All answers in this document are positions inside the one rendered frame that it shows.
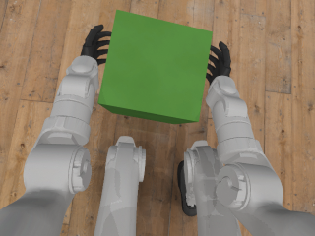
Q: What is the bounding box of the carton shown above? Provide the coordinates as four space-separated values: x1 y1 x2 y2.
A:
97 10 213 125

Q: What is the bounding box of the right robot thigh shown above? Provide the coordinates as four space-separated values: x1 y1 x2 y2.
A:
184 146 242 236

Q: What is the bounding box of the robot left forearm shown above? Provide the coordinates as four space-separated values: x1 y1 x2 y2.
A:
23 55 99 186

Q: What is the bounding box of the robot right forearm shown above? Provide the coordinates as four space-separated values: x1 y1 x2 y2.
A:
205 75 275 171

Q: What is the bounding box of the robot right upper arm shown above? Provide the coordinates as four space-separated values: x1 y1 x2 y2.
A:
216 162 315 236

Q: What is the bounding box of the left robot hand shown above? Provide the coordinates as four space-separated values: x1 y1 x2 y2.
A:
80 24 112 65

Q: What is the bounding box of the right robot hand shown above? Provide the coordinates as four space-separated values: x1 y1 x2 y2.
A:
206 41 231 85

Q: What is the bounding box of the robot left upper arm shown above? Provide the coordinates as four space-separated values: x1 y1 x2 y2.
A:
0 144 92 236

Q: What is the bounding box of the right robot foot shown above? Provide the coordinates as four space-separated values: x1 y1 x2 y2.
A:
177 160 197 216

